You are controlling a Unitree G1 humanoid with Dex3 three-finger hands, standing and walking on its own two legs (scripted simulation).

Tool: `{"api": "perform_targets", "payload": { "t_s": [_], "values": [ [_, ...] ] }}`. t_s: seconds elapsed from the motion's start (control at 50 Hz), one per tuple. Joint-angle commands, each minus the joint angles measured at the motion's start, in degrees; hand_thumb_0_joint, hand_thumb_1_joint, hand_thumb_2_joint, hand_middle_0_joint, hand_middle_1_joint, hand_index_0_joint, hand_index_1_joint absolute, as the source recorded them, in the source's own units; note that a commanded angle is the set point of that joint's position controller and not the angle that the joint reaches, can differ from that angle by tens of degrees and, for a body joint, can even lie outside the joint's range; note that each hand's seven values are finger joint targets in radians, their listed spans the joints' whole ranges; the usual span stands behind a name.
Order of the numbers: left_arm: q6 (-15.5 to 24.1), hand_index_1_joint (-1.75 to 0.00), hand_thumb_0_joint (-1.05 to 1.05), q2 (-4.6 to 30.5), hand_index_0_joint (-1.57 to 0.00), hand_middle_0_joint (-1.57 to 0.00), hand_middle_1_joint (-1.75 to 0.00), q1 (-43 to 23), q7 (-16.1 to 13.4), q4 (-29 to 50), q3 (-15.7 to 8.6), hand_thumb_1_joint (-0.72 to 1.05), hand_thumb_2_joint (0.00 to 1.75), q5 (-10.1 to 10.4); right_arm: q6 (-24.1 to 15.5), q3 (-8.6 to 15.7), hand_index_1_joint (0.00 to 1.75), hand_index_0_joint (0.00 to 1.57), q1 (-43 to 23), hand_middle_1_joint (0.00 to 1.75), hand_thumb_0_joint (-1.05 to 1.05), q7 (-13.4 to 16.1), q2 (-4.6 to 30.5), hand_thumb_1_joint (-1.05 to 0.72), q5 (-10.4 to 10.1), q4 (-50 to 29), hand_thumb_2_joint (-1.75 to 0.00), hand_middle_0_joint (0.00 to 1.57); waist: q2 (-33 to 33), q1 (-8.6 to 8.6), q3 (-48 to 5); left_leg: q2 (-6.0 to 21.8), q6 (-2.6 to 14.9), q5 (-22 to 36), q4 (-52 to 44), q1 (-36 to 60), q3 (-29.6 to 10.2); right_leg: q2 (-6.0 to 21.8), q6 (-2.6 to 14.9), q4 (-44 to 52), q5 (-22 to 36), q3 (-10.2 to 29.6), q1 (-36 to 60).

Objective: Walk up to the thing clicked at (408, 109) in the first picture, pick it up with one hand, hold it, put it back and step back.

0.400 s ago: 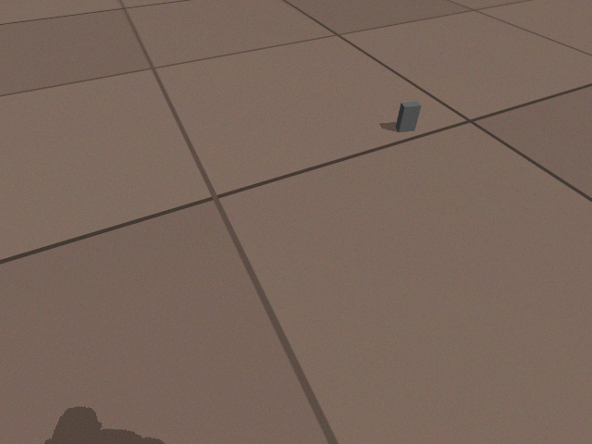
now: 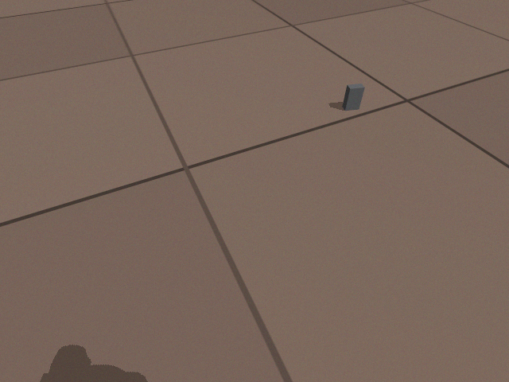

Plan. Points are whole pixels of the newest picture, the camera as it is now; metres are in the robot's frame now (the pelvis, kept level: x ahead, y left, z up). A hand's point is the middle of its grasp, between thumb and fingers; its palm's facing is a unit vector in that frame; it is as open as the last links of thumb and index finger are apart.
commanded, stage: stand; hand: left
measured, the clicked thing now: (353, 97) +2.07 -0.71 -0.70
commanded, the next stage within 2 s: walk up in 0.72 s
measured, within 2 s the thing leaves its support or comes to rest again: neither
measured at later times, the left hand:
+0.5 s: hand out of the picture +0.08 +0.25 -0.15, palm faces -0.02 -0.94 -0.34, open 7.4 cm
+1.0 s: hand out of the picture +0.18 +0.23 -0.13, palm faces -0.16 -0.91 -0.38, open 7.4 cm
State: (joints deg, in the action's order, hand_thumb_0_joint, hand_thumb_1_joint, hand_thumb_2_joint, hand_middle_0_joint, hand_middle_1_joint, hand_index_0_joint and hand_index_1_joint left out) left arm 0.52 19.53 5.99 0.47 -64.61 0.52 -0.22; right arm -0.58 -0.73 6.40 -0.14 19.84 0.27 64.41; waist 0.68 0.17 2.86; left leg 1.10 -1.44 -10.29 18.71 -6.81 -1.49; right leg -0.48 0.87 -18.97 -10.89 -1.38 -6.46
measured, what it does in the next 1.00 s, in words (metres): lifts its right foot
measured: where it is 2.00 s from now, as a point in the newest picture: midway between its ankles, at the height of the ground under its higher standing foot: (327, 317)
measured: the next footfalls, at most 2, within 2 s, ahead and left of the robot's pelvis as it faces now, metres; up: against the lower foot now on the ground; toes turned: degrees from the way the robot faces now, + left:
right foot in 1.04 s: +0.16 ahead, -0.25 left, +0.00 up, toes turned -17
left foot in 1.46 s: +0.49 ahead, -0.07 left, +0.00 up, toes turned -11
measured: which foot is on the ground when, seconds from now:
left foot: down 0.00-1.00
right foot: down 0.00-0.78, up 0.80-1.00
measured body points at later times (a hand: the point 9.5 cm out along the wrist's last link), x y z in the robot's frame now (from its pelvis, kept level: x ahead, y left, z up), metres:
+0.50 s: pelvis +0.00 +0.00 +0.00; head +0.01 +0.00 +0.45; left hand +0.08 +0.30 -0.13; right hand +0.08 -0.30 -0.13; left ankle +0.00 +0.14 -0.75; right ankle -0.01 -0.11 -0.75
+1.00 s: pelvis +0.05 -0.06 -0.01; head +0.04 -0.07 +0.43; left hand +0.19 +0.27 -0.10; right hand +0.06 -0.41 -0.13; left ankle +0.00 +0.13 -0.75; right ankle +0.10 -0.22 -0.73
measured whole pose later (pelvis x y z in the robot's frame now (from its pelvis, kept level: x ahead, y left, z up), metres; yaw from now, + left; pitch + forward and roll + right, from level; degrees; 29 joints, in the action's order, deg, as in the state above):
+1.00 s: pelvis +0.05 -0.06 -0.01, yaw -10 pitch -2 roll +2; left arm -0.5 26.7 10.9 8.8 -57.1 -5.7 -1.4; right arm -4.4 5.6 13.6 -2.6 26.5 3.2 57.8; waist 0.2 -0.1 -0.5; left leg 6.5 -1.6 -19.8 21.9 -0.5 7.7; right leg 7.4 0.3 -42.3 -19.3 -0.2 -25.5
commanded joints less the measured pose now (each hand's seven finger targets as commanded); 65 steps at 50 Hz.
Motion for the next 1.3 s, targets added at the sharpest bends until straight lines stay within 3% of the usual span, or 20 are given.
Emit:
{"api": "perform_targets", "payload": {
  "t_s": [0.0, 0.42, 0.68, 0.7, 0.72, 0.74, 0.76, 0.78, 0.8, 0.84, 0.9, 0.96, 1.0, 1.02, 1.04, 1.06, 1.08, 1.12, 1.18, 1.28],
  "values": [
    [1.5, -0.30, 0.00, 12.3, -0.20, -0.20, -0.30, -2.3, -1.0, 3.3, -2.4, 0.90, 0.90, -0.3, -1.2, 2.5, 0.30, 0.20, -2.0, 0.30, 0.00, 0.9, 11.8, -0.90, 0.2, -3.4, -0.90, 0.20, -1.2, 0.01, -5.0, 6.3, 2.69, 9.9, -1.8, 1.2, -4.4, 8.0, 0.72, 3.0, 9.5, 5.9, 1.1],
    [1.5, -0.30, 0.00, 12.9, -0.20, -0.20, -0.30, -2.5, -1.1, 3.5, -2.9, 0.90, 0.90, -0.3, -1.1, 2.7, 0.30, 0.20, -1.9, 0.30, 0.00, 0.8, 11.8, -0.90, 0.2, -3.5, -0.90, 0.20, -0.5, -0.21, -4.1, 5.9, 2.50, 6.3, -3.0, 0.7, -4.0, 7.8, 0.94, 4.2, 6.4, 6.1, 1.1],
    [1.5, -0.30, 0.00, 12.6, -0.20, -0.20, -0.30, -1.7, -1.1, 3.2, -2.8, 0.90, 0.90, -0.2, -1.2, 2.6, 0.30, 0.20, -2.1, 0.30, 0.00, 0.9, 12.1, -0.90, 0.1, -3.5, -0.90, 0.20, -0.3, 0.04, -4.3, 6.1, 2.51, 9.2, -2.4, 2.1, -4.2, 7.9, 0.81, 3.8, 9.6, 6.1, 1.4],
    [1.7, -0.30, 0.00, 19.3, -0.20, -0.20, -0.30, 0.4, 1.8, 9.5, -7.8, 0.90, 0.90, -1.8, -3.3, 7.7, 0.30, 0.20, 2.1, 0.30, 0.00, 0.0, 20.1, -0.90, 1.9, -8.5, -0.90, 0.20, -3.0, -1.20, -11.5, 6.7, 6.73, -20.5, 4.1, 7.1, -3.5, 5.7, 2.88, -1.5, -19.6, 10.1, -6.1],
    [1.1, -0.30, 0.00, 18.3, -0.20, -0.20, -0.30, -4.6, 3.1, 10.1, -7.6, 0.90, 0.90, -1.9, -3.8, 8.6, 0.30, 0.20, 3.7, 0.30, 0.00, -0.4, 20.4, -0.90, 2.4, -7.3, -0.90, 0.20, -1.5, -3.50, -6.1, 8.1, 7.68, -28.0, 3.8, 9.6, -5.6, 5.4, 2.85, -4.9, -26.3, 10.0, -19.6],
    [1.2, -0.30, 0.00, 15.4, -0.20, -0.20, -0.30, -9.8, 4.0, 12.9, -7.4, 0.90, 0.90, -2.0, -4.2, 9.5, 0.30, 0.20, 8.3, 0.30, 0.00, -0.3, 21.0, -0.90, 2.1, -7.2, -0.90, 0.20, 3.4, -6.52, -3.0, 12.9, 10.38, -32.1, -1.8, 15.4, -12.3, 3.5, 1.25, -13.5, -22.3, 6.9, -31.7],
    [1.2, -0.30, 0.00, 13.1, -0.20, -0.20, -0.30, -14.0, 4.5, 15.2, -6.9, 0.90, 0.90, -2.1, -4.7, 10.4, 0.30, 0.20, 10.7, 0.30, 0.00, -0.2, 22.8, -0.90, 2.3, -7.5, -0.90, 0.20, 10.9, -8.74, 0.3, 23.6, 14.99, -33.3, -10.3, 15.8, -22.3, 2.8, 0.72, -28.5, -16.4, 3.9, -40.6],
    [1.5, -0.30, 0.00, 14.7, -0.20, -0.20, -0.30, -13.6, 4.6, 16.2, -7.1, 0.90, 0.90, -2.3, -5.4, 10.7, 0.30, 0.20, 8.5, 0.30, 0.00, -0.1, 23.7, -0.90, 2.1, -9.1, -0.90, 0.20, 7.0, -7.09, 2.4, 28.2, 16.70, -31.3, -12.6, 12.3, -25.2, 7.2, 0.68, -33.4, -15.1, 8.4, -42.2],
    [1.9, -0.30, 0.00, 16.6, -0.20, -0.20, -0.30, -11.1, 5.0, 15.5, -7.3, 0.90, 0.90, -2.1, -5.8, 10.3, 0.30, 0.20, 6.1, 0.30, 0.00, 0.0, 22.5, -0.90, 1.8, -10.5, -0.90, 0.20, 1.8, -4.81, 0.7, 26.5, 15.77, -29.9, -12.8, 9.5, -22.9, 8.4, 0.47, -36.4, -13.2, 9.7, -39.0],
    [1.3, -0.30, 0.00, 16.9, -0.20, -0.20, -0.30, -2.6, 6.7, 13.8, -7.9, 0.90, 0.90, -1.3, -6.1, 10.1, 0.30, 0.20, 0.6, 0.30, 0.00, -0.4, 22.1, -0.90, 2.4, -12.5, -0.90, 0.20, 5.7, 0.04, -1.3, 22.8, 14.03, -32.0, -13.4, 6.0, -14.1, 10.3, -0.42, -34.6, -11.6, 8.0, -32.5],
    [0.8, -0.30, 0.00, 15.9, -0.20, -0.20, -0.30, -1.7, 8.3, 13.3, -8.2, 0.90, 0.90, -1.2, -6.4, 10.2, 0.30, 0.20, -3.1, 0.30, 0.00, -1.4, 21.8, -0.90, 3.1, -14.1, -0.90, 0.20, 9.9, 1.22, 1.6, 16.9, 11.14, -26.9, -11.8, -3.9, -1.4, 9.1, -0.88, -25.6, -10.0, 2.5, -20.8],
    [0.9, -0.30, 0.00, 16.3, -0.20, -0.20, -0.30, 1.2, 8.3, 12.3, -8.7, 0.90, 0.90, -1.2, -6.0, 10.1, 0.30, 0.20, -3.7, 0.30, 0.00, -1.9, 22.2, -0.90, 3.1, -13.7, -0.90, 0.20, 7.6, 2.38, 1.2, 15.2, 9.86, -26.4, -6.4, -8.8, 4.5, 6.9, -1.00, -20.6, -6.2, -3.4, -10.7],
    [1.4, -0.30, 0.00, 16.5, -0.20, -0.20, -0.30, 6.9, 7.5, 10.4, -9.0, 0.90, 0.90, -1.5, -5.1, 9.6, 0.30, 0.20, -4.1, 0.30, 0.00, -1.9, 21.2, -0.90, 2.8, -13.6, -0.90, 0.20, 1.0, 5.09, -0.4, 12.3, 8.85, -26.0, 4.6, -13.4, 9.1, 3.8, -0.77, -15.6, -2.4, -8.0, -1.0],
    [2.1, -0.30, 0.00, 19.0, -0.20, -0.20, -0.30, 13.9, 6.4, 8.4, -10.3, 0.90, 0.90, -1.8, -4.7, 8.6, 0.30, 0.20, -2.6, 0.30, 0.00, -2.0, 19.1, -0.90, 2.9, -13.5, -0.90, 0.20, -7.6, 8.56, -4.1, 8.7, 7.50, -18.9, 21.6, -18.9, 11.5, 1.2, 0.28, -14.5, -7.3, -7.0, 9.2],
    [2.8, -0.30, 0.00, 24.3, -0.20, -0.20, -0.30, 22.9, 4.9, 7.1, -12.1, 0.90, 0.90, -1.9, -4.6, 6.6, 0.30, 0.20, -3.0, 0.30, 0.00, -2.2, 13.6, -0.90, 2.4, -15.4, -0.90, 0.20, -23.8, 13.33, -5.3, 1.7, 5.15, -23.1, 44.6, -32.3, 13.2, 7.1, 3.92, -4.4, -25.5, 9.4, 16.5],
    [3.1, -0.30, 0.00, 28.9, -0.20, -0.20, -0.30, 21.5, 4.6, 9.0, -11.9, 0.90, 0.90, -0.8, -5.0, 6.1, 0.30, 0.20, -5.6, 0.30, 0.00, -2.4, 13.9, -0.90, 1.0, -18.9, -0.90, 0.20, -25.9, 10.92, -3.3, -2.0, 2.59, -24.9, 52.0, -40.4, 5.5, 21.6, 10.90, 14.2, -37.8, 43.0, 10.9],
    [3.3, -0.30, 0.00, 30.0, -0.20, -0.20, -0.30, 13.8, 4.3, 11.9, -11.8, 0.90, 0.90, 0.2, -4.9, 7.1, 0.30, 0.20, -7.7, 0.30, 0.00, -2.3, 18.4, -0.90, 1.3, -18.1, -0.90, 0.20, -12.6, 8.07, 1.9, 5.0, 2.01, -18.6, 53.6, -39.6, -0.3, 25.8, 14.03, 16.3, -43.9, 47.2, 3.8],
    [3.7, -0.30, 0.00, 25.6, -0.20, -0.20, -0.30, 7.2, 3.2, 13.6, -10.5, 0.90, 0.90, 0.4, -5.1, 7.4, 0.30, 0.20, -3.0, 0.30, 0.00, -3.2, 19.6, -0.90, 0.0, -14.7, -0.90, 0.20, -6.2, 3.32, 0.4, 7.7, 2.83, -9.6, 48.9, -35.4, -1.0, 19.3, 11.37, 10.9, -30.7, 32.2, 3.9],
    [4.7, -0.30, 0.00, 21.9, -0.20, -0.20, -0.30, 5.2, 3.0, 14.6, -9.1, 0.90, 0.90, 0.5, -4.3, 7.8, 0.30, 0.20, 3.1, 0.30, 0.00, -4.2, 18.7, -0.90, 0.7, -13.2, -0.90, 0.20, -8.9, 0.65, 1.5, 8.2, 2.37, -6.1, 39.4, -26.9, -0.3, 14.3, 9.44, 10.2, -22.9, 18.9, -3.9],
    [5.6, -0.30, 0.00, 21.9, -0.20, -0.20, -0.30, 5.8, 3.2, 17.2, -9.0, 0.90, 0.90, 0.1, -3.7, 8.0, 0.30, 0.20, -1.9, 0.30, 0.00, -5.5, 17.1, -0.90, 1.2, -17.2, -0.90, 0.20, -6.1, 1.47, 2.3, 7.4, 0.16, -0.8, 24.5, -25.8, 2.0, 12.9, 10.69, 11.1, -19.0, 12.8, -5.2]
  ]
}}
